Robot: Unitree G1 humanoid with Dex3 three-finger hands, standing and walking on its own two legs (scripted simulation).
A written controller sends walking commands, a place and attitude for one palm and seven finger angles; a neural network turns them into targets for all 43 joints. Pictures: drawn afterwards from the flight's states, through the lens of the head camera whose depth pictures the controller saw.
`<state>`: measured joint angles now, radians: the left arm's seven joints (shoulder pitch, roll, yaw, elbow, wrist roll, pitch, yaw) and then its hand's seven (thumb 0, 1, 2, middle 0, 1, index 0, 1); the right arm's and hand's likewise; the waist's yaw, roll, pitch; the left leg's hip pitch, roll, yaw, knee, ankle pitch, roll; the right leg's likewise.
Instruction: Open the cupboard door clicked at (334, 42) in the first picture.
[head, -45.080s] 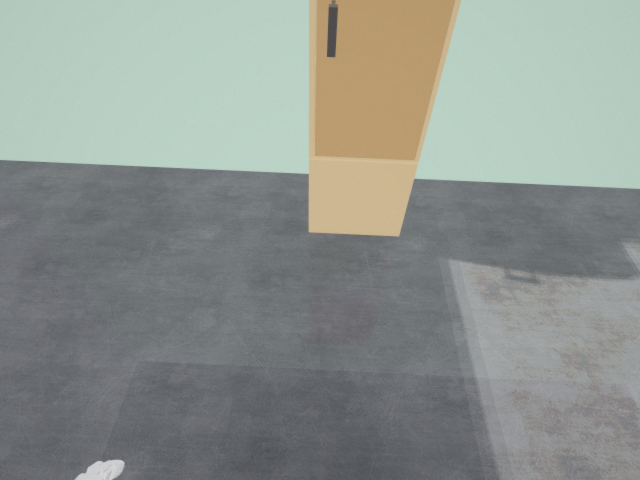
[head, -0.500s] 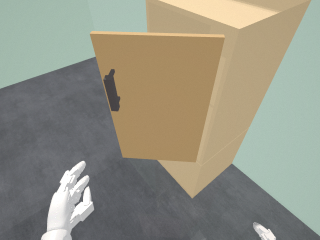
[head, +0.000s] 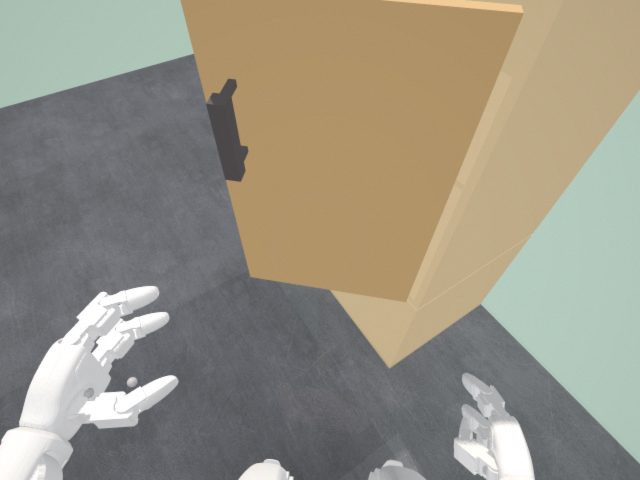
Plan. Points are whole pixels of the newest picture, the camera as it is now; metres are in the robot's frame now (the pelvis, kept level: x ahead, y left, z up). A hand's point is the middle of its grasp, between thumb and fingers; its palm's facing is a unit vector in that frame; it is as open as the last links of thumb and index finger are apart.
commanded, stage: raise the hand with hooked fingers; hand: left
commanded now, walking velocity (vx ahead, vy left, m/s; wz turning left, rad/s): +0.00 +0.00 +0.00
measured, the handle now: (232, 131) +0.51 +0.16 +0.14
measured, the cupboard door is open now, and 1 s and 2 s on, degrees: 47 47 47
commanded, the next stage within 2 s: move the hooked fingers beside the handle in 1.36 s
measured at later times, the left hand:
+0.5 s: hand (75, 304) +0.26 +0.28 +0.11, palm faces -0.02 -1.00 -0.07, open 13.4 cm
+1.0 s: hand (47, 229) +0.32 +0.30 +0.17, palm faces -0.02 -1.00 -0.05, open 14.0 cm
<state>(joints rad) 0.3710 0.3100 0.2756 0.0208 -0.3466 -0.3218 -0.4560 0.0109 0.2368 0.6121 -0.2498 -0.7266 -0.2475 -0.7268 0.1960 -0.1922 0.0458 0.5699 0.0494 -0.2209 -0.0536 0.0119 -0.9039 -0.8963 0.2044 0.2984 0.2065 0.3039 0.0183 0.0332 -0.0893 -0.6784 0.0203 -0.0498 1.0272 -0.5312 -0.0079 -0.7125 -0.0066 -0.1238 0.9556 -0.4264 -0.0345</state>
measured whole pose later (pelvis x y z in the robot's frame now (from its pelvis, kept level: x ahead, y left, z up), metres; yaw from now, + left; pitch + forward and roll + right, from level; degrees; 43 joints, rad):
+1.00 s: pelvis +0.01 +0.03 +0.05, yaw -1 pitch +4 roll -1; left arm -0.12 0.49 0.46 0.37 -0.35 -0.07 -0.54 -0.01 -0.50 0.30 -0.30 -1.20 -0.30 -1.20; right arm 0.29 -0.29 0.06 0.59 0.06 -0.22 -0.10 0.01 -0.90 -0.90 0.20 0.30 0.21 0.30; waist 0.01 0.03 -0.05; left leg -0.35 -0.01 0.00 0.68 -0.39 0.03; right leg -0.40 -0.02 -0.07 0.62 -0.29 0.00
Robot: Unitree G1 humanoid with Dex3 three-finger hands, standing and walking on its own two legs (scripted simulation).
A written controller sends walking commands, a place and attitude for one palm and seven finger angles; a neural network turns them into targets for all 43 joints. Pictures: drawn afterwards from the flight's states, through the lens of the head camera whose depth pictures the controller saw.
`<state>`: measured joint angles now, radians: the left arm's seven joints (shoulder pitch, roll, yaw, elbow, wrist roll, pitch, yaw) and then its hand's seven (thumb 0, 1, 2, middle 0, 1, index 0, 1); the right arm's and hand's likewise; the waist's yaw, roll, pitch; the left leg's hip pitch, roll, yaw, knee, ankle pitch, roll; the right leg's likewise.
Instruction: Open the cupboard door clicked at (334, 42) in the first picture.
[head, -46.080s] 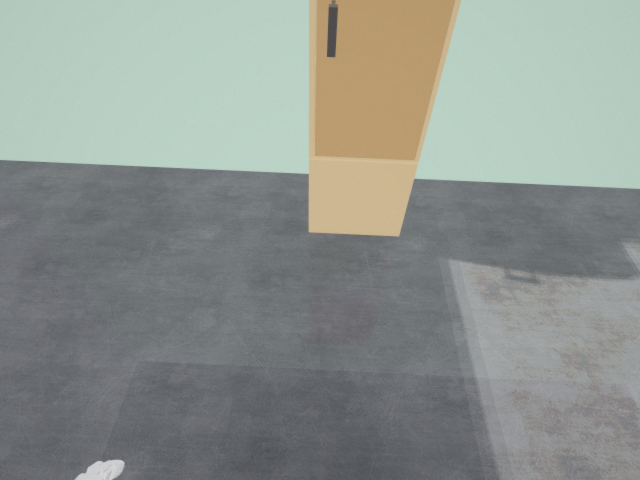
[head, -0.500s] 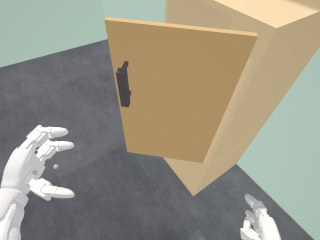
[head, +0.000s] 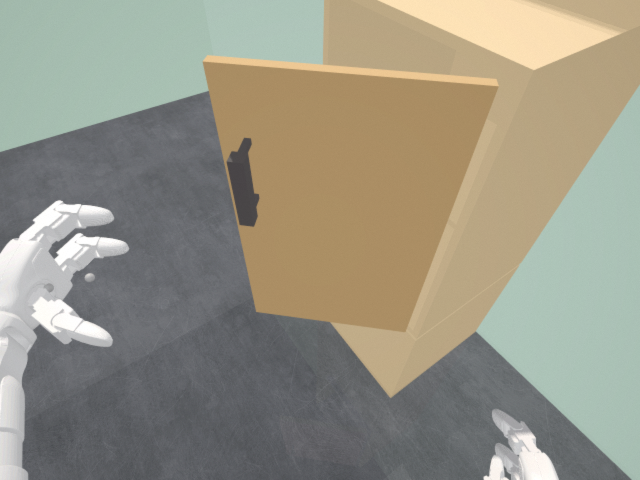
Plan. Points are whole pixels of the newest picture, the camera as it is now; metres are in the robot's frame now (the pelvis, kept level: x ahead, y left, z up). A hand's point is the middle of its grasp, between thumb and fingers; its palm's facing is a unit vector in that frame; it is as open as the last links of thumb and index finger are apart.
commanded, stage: raise the hand with hooked fingers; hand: left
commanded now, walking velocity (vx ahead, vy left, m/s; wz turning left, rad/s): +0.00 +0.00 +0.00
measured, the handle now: (247, 182) +0.50 +0.15 +0.10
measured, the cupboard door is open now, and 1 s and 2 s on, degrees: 47 47 47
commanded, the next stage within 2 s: move the hooked fingers beside the handle in 0.36 s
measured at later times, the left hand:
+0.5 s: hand (113, 286) +0.29 +0.26 +0.11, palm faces +0.01 -1.00 -0.05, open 14.0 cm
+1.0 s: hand (135, 256) +0.34 +0.25 +0.11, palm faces -0.01 -1.00 -0.03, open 14.0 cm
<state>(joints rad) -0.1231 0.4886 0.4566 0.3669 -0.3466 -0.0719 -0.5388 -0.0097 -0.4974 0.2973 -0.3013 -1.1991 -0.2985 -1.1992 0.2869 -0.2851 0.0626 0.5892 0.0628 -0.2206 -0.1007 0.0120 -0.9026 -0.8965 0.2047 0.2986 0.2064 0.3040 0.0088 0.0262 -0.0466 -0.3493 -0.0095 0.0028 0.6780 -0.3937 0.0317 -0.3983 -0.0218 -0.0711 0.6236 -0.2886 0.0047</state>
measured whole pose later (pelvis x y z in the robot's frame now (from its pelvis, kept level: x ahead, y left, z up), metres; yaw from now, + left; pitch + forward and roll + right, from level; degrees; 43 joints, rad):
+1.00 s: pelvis -0.01 -0.01 +0.00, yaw -1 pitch +5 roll -1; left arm -0.28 0.47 0.43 0.57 -0.30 -0.15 -0.49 -0.01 -0.50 0.30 -0.30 -1.20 -0.30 -1.20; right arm 0.31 -0.29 0.05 0.62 0.06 -0.20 -0.11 0.01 -0.90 -0.90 0.20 0.30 0.21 0.30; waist -0.02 0.02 -0.05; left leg -0.38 0.00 0.01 0.68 -0.38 0.02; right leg -0.45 -0.01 -0.06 0.64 -0.28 -0.01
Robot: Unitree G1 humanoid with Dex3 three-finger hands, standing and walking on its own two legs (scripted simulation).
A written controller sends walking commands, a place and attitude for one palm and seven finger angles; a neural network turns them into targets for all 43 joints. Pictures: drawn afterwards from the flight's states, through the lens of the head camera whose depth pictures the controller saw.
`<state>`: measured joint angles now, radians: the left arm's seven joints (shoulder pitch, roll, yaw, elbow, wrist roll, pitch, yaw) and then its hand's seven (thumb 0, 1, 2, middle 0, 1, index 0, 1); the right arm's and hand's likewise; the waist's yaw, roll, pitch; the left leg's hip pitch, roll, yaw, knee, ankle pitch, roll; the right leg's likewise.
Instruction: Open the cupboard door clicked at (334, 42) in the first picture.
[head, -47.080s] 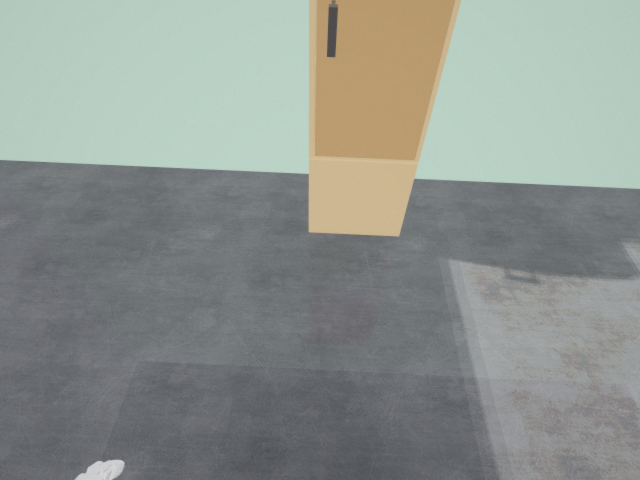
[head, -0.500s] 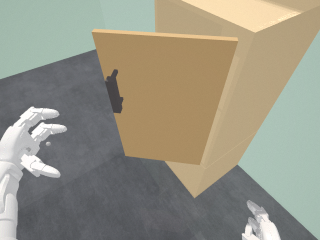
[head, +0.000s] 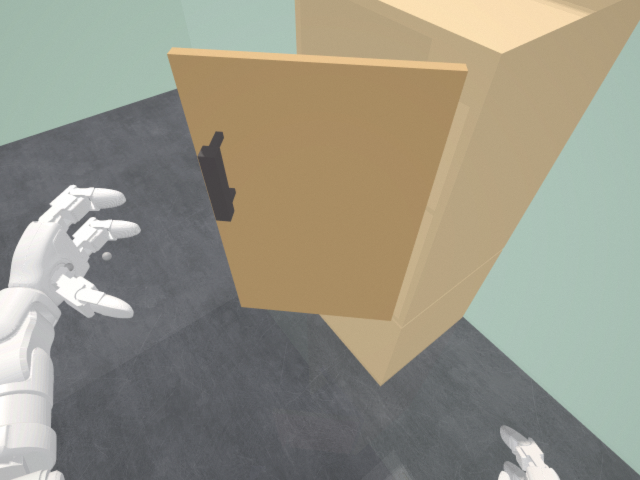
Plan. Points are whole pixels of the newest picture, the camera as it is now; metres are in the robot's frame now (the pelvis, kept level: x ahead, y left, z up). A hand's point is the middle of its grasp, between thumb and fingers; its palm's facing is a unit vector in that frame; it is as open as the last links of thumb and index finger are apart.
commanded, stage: move the hooked fingers beside the handle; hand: left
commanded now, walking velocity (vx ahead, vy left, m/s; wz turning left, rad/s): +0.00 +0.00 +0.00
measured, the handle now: (221, 177) +0.50 +0.17 +0.10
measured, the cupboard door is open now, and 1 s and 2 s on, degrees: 47 47 47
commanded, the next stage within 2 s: slide the fingers in behind the handle in 1.86 s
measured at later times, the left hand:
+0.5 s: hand (134, 223) +0.39 +0.25 +0.11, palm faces -0.02 -1.00 -0.01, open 14.0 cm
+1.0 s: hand (162, 195) +0.45 +0.24 +0.10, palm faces -0.02 -1.00 +0.00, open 14.0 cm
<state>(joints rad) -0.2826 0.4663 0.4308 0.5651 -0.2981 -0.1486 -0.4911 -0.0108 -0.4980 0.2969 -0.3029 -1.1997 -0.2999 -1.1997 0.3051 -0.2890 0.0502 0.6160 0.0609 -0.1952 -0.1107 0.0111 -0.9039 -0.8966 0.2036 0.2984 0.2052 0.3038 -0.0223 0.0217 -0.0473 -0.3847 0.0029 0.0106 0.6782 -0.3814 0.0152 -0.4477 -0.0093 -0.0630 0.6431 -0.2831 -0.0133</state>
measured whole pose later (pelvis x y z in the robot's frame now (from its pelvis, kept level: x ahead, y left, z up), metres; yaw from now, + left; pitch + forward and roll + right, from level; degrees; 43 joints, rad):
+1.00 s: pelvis +0.01 +0.01 -0.01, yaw -1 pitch +12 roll -1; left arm -0.69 0.53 0.42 1.01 -0.19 -0.27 -0.42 -0.01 -0.50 0.30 -0.30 -1.20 -0.30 -1.20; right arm 0.37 -0.29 0.04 0.64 0.04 -0.04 -0.07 0.01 -0.91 -0.90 0.20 0.30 0.21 0.30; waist -0.10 0.01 -0.07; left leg -0.52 0.01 0.03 0.72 -0.41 0.03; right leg -0.58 0.00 -0.04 0.67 -0.29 0.00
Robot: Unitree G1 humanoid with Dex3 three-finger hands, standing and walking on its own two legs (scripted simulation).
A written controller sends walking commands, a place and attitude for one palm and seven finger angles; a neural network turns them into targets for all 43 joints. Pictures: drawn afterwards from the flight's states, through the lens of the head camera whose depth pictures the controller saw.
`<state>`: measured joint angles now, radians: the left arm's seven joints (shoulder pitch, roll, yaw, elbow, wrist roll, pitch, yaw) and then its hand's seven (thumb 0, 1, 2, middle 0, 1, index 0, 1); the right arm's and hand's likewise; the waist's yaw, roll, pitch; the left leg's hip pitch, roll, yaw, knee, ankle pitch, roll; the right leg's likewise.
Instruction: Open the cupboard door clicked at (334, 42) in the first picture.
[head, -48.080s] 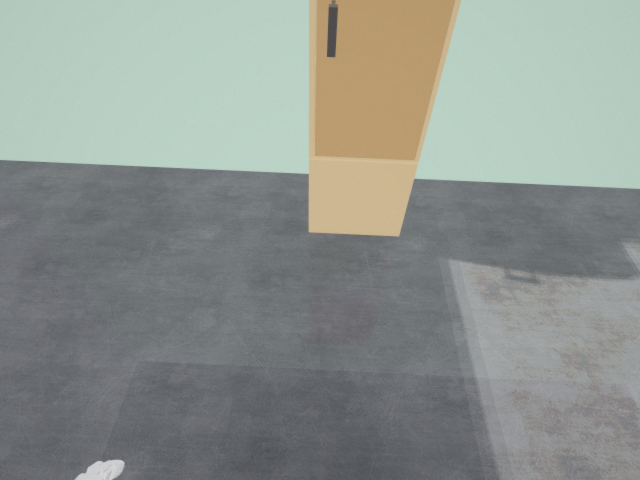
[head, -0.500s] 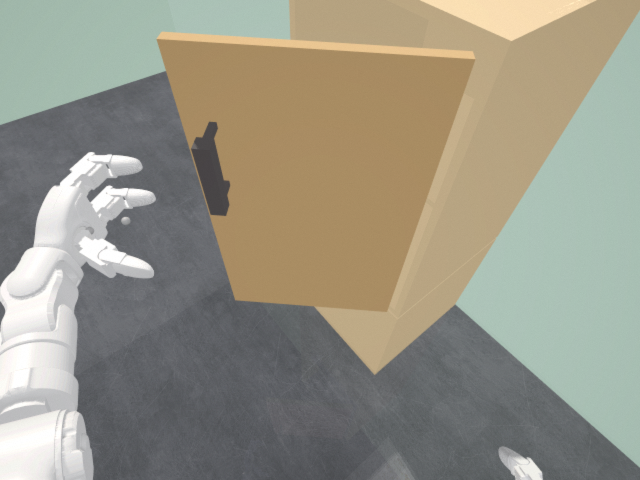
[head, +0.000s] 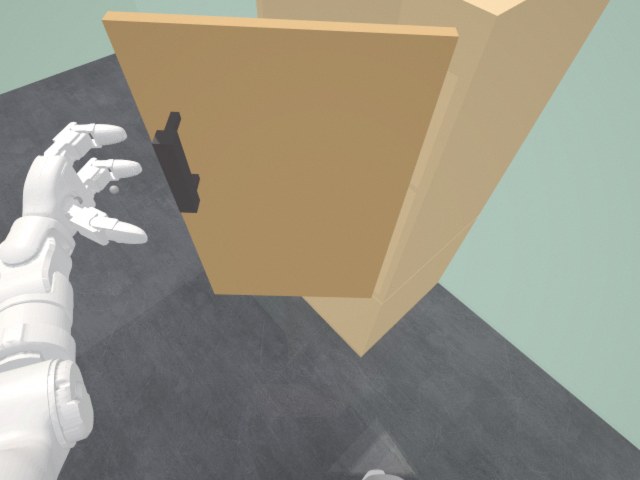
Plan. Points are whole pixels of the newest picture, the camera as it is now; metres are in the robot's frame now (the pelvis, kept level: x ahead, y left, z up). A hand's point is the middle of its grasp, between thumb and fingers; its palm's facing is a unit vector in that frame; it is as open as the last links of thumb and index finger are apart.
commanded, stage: move the hooked fingers beside the handle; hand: left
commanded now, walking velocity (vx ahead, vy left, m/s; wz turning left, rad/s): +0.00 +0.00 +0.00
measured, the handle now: (182, 163) +0.49 +0.17 +0.10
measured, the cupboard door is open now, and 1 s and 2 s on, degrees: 47 47 47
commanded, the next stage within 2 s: slide the fingers in behind the handle in 0.86 s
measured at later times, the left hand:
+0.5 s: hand (107, 192) +0.43 +0.25 +0.11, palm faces -0.01 -1.00 +0.00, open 14.0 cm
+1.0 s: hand (112, 193) +0.43 +0.24 +0.11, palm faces -0.01 -1.00 +0.00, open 14.0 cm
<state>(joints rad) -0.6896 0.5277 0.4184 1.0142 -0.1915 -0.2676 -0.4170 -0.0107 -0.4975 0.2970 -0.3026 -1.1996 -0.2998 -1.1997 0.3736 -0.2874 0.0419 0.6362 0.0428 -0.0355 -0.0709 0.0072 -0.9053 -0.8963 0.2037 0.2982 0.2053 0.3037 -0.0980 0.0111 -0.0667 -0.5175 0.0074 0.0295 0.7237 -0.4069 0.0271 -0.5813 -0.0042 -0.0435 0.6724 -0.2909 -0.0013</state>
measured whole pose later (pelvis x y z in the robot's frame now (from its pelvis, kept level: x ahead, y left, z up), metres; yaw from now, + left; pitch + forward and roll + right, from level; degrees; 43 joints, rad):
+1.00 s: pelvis -0.01 +0.01 +0.00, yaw +0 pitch +12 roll -2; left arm -0.70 0.51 0.39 1.00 -0.19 -0.28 -0.40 -0.01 -0.50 0.30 -0.30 -1.20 -0.30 -1.20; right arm 0.37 -0.28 0.05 0.62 0.04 0.00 -0.06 0.01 -0.91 -0.90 0.20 0.30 0.21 0.30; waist -0.09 0.01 -0.07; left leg -0.55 0.00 0.03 0.76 -0.42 0.04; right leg -0.60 -0.01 -0.05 0.69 -0.29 0.01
